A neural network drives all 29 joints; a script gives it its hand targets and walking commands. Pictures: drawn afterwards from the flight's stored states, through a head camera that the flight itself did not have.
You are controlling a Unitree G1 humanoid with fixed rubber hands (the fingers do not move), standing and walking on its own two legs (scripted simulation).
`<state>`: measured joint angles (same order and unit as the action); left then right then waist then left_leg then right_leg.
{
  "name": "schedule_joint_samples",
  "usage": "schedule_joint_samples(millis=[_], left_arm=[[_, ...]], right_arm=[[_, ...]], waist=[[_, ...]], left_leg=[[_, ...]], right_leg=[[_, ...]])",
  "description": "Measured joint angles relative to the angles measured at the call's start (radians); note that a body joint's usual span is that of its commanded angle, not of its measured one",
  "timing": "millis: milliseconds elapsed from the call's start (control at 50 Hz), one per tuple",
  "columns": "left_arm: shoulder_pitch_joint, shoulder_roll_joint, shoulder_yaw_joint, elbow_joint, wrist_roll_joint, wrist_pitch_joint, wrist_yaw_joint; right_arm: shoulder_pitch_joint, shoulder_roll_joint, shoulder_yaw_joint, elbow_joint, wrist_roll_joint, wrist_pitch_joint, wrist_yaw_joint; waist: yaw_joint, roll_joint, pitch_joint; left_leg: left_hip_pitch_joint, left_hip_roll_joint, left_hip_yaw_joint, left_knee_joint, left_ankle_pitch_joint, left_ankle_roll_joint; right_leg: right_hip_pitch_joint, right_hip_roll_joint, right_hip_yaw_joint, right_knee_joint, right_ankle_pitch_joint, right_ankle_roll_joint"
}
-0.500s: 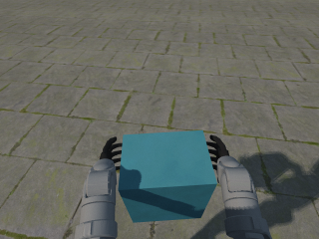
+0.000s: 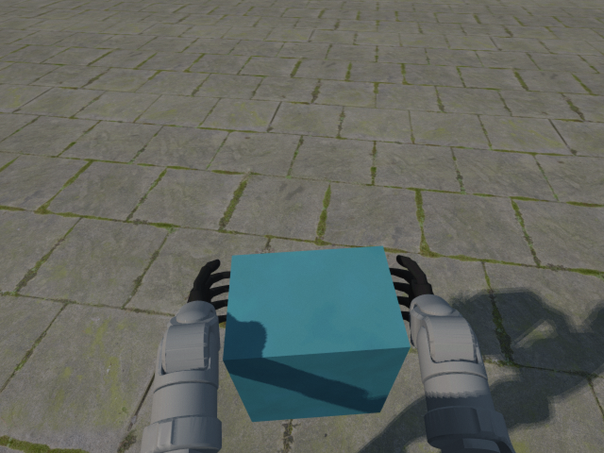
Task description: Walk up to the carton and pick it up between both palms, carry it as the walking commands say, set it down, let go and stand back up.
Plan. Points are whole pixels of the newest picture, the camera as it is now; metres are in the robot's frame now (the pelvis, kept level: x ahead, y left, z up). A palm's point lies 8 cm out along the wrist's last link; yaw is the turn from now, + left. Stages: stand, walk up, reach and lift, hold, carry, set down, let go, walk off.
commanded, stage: hold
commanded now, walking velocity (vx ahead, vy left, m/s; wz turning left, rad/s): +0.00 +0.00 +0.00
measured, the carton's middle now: (312, 340) +0.28 +0.00 -0.03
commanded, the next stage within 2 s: carry in 0.18 s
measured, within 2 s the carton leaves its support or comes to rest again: neither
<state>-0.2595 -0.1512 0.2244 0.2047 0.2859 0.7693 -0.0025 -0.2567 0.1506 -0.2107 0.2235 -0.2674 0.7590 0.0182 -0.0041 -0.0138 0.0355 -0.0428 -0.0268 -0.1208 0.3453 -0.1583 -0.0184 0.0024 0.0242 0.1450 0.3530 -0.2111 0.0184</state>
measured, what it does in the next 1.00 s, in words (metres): stands, turning left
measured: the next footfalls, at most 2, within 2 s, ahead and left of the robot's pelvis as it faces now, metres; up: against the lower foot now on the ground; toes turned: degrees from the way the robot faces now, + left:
right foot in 1.02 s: +0.06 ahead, -0.09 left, +0.00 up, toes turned +14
left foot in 1.34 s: -0.07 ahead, +0.11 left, +0.00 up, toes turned +42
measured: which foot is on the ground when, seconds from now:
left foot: down 0.00-1.00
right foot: down 0.00-0.78, up 0.80-1.00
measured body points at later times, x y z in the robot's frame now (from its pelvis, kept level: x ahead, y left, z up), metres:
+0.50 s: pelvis +0.00 +0.01 -0.03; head -0.02 +0.00 +0.42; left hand +0.30 +0.18 +0.07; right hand +0.31 -0.13 +0.06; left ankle +0.03 +0.13 -0.75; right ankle +0.00 -0.14 -0.75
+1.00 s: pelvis -0.02 -0.01 -0.02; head +0.01 -0.01 +0.43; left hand +0.23 +0.25 +0.07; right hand +0.33 -0.04 +0.06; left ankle +0.00 +0.11 -0.75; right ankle +0.01 -0.11 -0.74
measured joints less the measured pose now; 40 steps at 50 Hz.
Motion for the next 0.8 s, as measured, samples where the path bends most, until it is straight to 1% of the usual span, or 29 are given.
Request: schedule_joint_samples(millis=[160, 240, 300, 360, 380, 420, 480, 520, 580, 640, 660, 700, 720, 760, 780, 800], left_arm=[[0.006, 0.001, -0.006, -0.008, -0.001, 0.001, 0.000], [0.011, 0.003, -0.015, -0.016, -0.015, -0.001, 0.001], [0.021, 0.005, -0.032, -0.073, -0.050, 0.019, 0.017], [0.040, 0.008, -0.060, -0.178, -0.097, 0.056, 0.042], [0.043, 0.009, -0.066, -0.214, -0.110, 0.072, 0.050], [0.037, 0.008, -0.069, -0.271, -0.135, 0.109, 0.063], [0.013, 0.004, -0.057, -0.335, -0.165, 0.173, 0.089], [-0.002, 0.005, -0.041, -0.367, -0.186, 0.214, 0.104], [-0.023, 0.010, -0.022, -0.386, -0.220, 0.261, 0.122], [-0.057, 0.003, -0.009, -0.388, -0.234, 0.292, 0.131], [-0.067, -0.001, -0.011, -0.383, -0.233, 0.298, 0.135], [-0.077, -0.011, -0.019, -0.375, -0.229, 0.306, 0.145], [-0.076, -0.015, -0.021, -0.376, -0.227, 0.310, 0.150], [-0.084, -0.017, -0.018, -0.374, -0.223, 0.314, 0.160], [-0.092, -0.009, -0.016, -0.370, -0.223, 0.315, 0.162], [-0.094, 0.004, -0.015, -0.366, -0.226, 0.314, 0.162]], right_arm=[[0.007, -0.002, 0.006, -0.009, 0.001, 0.001, 0.000], [0.023, -0.005, 0.018, -0.044, 0.010, 0.015, -0.008], [0.039, -0.009, 0.032, -0.112, 0.037, 0.039, -0.024], [0.055, -0.011, 0.049, -0.222, 0.082, 0.081, -0.047], [0.056, -0.012, 0.051, -0.257, 0.097, 0.099, -0.054], [0.049, -0.015, 0.049, -0.315, 0.129, 0.138, -0.069], [0.017, -0.018, 0.043, -0.360, 0.169, 0.195, -0.097], [-0.009, -0.012, 0.037, -0.378, 0.186, 0.233, -0.114], [-0.040, -0.003, 0.023, -0.394, 0.193, 0.284, -0.128], [-0.055, -0.008, 0.013, -0.422, 0.202, 0.324, -0.137], [-0.054, -0.017, 0.011, -0.430, 0.206, 0.332, -0.138], [-0.049, -0.034, 0.004, -0.436, 0.223, 0.344, -0.139], [-0.053, -0.040, 0.001, -0.432, 0.232, 0.349, -0.140], [-0.082, -0.049, -0.008, -0.408, 0.247, 0.356, -0.143], [-0.102, -0.050, -0.011, -0.388, 0.250, 0.354, -0.144], [-0.119, -0.047, -0.009, -0.367, 0.249, 0.348, -0.146]], waist=[[0.002, -0.001, 0.002], [0.002, 0.006, -0.094], [-0.002, 0.015, -0.137], [-0.004, 0.028, -0.152], [-0.005, 0.032, -0.153], [-0.011, 0.038, -0.153], [-0.007, 0.019, -0.152], [-0.004, 0.014, -0.157], [0.004, 0.046, -0.154], [0.019, 0.066, -0.149], [0.020, 0.063, -0.154], [0.010, 0.041, -0.159], [0.003, 0.029, -0.159], [-0.014, 0.017, -0.153], [-0.020, 0.007, -0.150], [-0.024, 0.001, -0.149]], left_leg=[[0.002, -0.001, 0.005, -0.004, 0.001, 0.002], [-0.148, -0.005, 0.005, 0.102, -0.040, -0.003], [-0.246, -0.009, -0.001, 0.181, -0.072, -0.004], [-0.325, -0.011, -0.010, 0.249, -0.097, -0.009], [-0.348, -0.011, -0.008, 0.272, -0.104, -0.004], [-0.388, -0.001, 0.023, 0.311, -0.107, -0.002], [-0.418, -0.023, 0.039, 0.333, -0.121, 0.015], [-0.437, -0.035, 0.040, 0.337, -0.116, 0.022], [-0.448, -0.025, 0.013, 0.326, -0.102, 0.015], [-0.451, -0.012, -0.012, 0.312, -0.087, 0.003], [-0.465, -0.004, 0.011, 0.340, -0.128, -0.004], [-0.481, 0.008, 0.090, 0.407, -0.226, -0.013], [-0.473, 0.013, 0.128, 0.407, -0.233, -0.012], [-0.419, 0.019, 0.175, 0.319, -0.154, -0.005], [-0.409, 0.008, 0.185, 0.287, -0.086, 0.018], [-0.420, -0.004, 0.185, 0.297, -0.077, 0.042]], right_leg=[[-0.001, -0.002, 0.003, -0.001, 0.000, 0.002], [-0.150, -0.008, -0.028, 0.105, -0.042, 0.007], [-0.243, -0.009, -0.048, 0.181, -0.076, 0.007], [-0.312, -0.008, -0.066, 0.240, -0.103, 0.006], [-0.331, -0.009, -0.073, 0.257, -0.111, 0.006], [-0.360, -0.015, -0.092, 0.293, -0.129, 0.006], [-0.397, -0.044, -0.098, 0.344, -0.155, 0.016], [-0.419, -0.060, -0.107, 0.363, -0.163, 0.023], [-0.411, -0.053, -0.143, 0.332, -0.185, 0.019], [-0.380, -0.051, -0.188, 0.257, -0.089, 0.012], [-0.378, -0.056, -0.202, 0.255, -0.090, 0.010], [-0.373, -0.088, -0.228, 0.263, -0.113, 0.011], [-0.370, -0.107, -0.239, 0.270, -0.125, 0.016], [-0.370, -0.140, -0.259, 0.304, -0.150, 0.029], [-0.380, -0.160, -0.263, 0.336, -0.169, 0.037], [-0.402, -0.167, -0.257, 0.385, -0.211, 0.049]])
